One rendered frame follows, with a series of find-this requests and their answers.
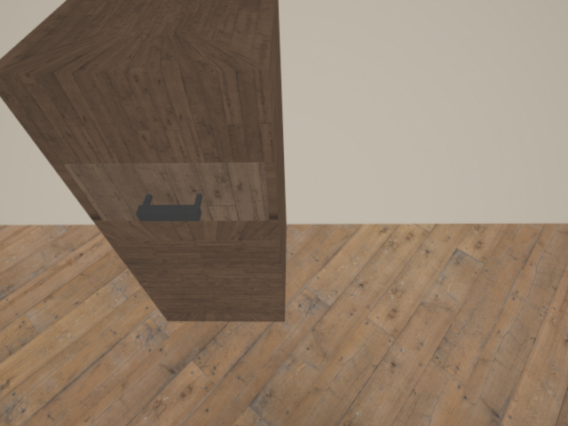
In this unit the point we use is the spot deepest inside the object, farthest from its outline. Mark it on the handle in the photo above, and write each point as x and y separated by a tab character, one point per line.
147	212

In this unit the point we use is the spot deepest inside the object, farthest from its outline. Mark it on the cabinet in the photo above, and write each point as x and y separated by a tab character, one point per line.
166	81

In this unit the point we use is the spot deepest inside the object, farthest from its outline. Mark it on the drawer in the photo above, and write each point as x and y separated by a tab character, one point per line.
231	191

